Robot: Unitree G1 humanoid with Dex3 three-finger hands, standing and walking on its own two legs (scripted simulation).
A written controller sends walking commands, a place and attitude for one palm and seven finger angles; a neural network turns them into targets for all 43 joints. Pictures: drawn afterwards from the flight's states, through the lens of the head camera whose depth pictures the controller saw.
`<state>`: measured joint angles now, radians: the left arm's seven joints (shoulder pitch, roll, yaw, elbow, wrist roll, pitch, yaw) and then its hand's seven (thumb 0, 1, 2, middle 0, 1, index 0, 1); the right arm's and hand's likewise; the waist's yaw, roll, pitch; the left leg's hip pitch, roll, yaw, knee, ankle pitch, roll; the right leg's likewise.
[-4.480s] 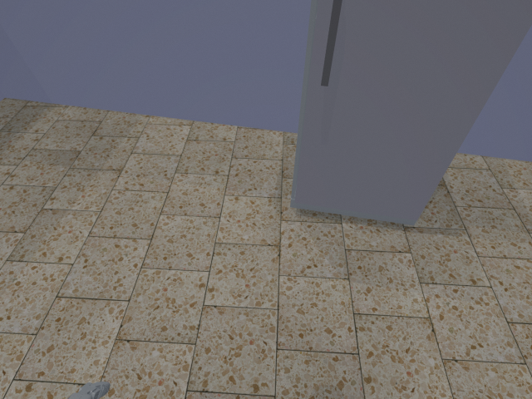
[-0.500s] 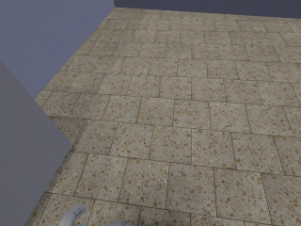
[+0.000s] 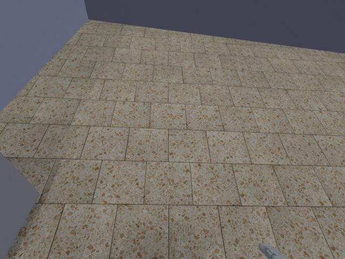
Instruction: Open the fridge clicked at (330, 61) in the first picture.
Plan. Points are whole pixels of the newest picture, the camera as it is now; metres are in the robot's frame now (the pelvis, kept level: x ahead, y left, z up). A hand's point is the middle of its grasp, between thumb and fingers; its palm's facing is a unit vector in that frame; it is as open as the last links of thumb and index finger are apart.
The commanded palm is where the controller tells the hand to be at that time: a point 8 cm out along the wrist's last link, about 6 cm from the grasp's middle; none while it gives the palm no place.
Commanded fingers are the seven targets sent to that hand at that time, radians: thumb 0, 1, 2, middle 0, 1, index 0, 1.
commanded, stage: walk to a spot facing it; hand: left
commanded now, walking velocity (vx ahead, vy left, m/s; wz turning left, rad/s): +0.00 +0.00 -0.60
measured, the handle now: out of the picture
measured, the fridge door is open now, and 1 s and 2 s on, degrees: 0 0 0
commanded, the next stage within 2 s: turn to face it in 0.40 s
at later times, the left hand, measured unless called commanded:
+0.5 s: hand (140, 205) +0.29 +0.13 -0.16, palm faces -0.36 -0.91 -0.22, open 7.4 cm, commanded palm none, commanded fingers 0.00 0.90 0.90 -0.20 -0.30 -0.20 -0.30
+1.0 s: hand (123, 216) +0.25 +0.17 -0.19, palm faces -0.13 -0.97 -0.19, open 7.4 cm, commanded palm none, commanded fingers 0.00 0.90 0.90 -0.20 -0.30 -0.20 -0.30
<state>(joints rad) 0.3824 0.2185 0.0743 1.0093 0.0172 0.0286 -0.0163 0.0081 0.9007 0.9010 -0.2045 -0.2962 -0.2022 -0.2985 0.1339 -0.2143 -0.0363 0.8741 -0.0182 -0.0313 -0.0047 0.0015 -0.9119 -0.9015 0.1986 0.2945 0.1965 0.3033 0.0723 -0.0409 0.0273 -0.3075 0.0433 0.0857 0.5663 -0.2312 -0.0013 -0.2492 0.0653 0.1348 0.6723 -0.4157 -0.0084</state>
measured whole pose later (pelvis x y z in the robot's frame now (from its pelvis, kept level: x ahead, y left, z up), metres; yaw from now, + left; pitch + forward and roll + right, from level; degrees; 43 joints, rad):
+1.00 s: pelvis +0.14 +0.00 -0.01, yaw -10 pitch +0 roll -2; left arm 0.16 0.21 0.07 0.96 0.02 0.05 0.03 0.00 0.91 0.90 -0.20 -0.30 -0.20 -0.30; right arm 0.22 -0.18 -0.05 0.95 -0.02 0.02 0.00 0.00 -0.92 -0.90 0.20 0.29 0.20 0.30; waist -0.01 -0.04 0.07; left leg -0.37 0.04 0.12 0.68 -0.31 0.07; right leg -0.38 -0.08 -0.13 0.99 -0.53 0.04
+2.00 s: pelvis +0.07 -0.01 +0.00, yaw +26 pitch +1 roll -1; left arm 0.23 0.27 0.07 0.94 0.02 0.08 0.02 0.01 0.90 0.90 -0.20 -0.30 -0.20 -0.30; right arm 0.12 -0.23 -0.05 0.89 -0.01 0.02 0.02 0.00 -0.91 -0.90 0.20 0.29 0.20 0.30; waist 0.02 -0.05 0.11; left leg -0.30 0.01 0.06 0.61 -0.32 0.03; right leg -0.44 -0.15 -0.09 1.08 -0.53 0.09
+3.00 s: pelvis +0.04 +0.00 +0.01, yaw +61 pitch +0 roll -3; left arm 0.20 0.28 0.07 0.92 0.02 0.07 0.01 0.01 0.91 0.90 -0.20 -0.30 -0.20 -0.30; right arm 0.15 -0.23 -0.04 0.90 -0.01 0.02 0.00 0.00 -0.91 -0.90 0.20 0.29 0.20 0.30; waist 0.01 -0.03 0.09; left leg -0.26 -0.02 0.02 0.51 -0.25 0.08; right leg -0.49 -0.12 -0.05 1.16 -0.41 0.10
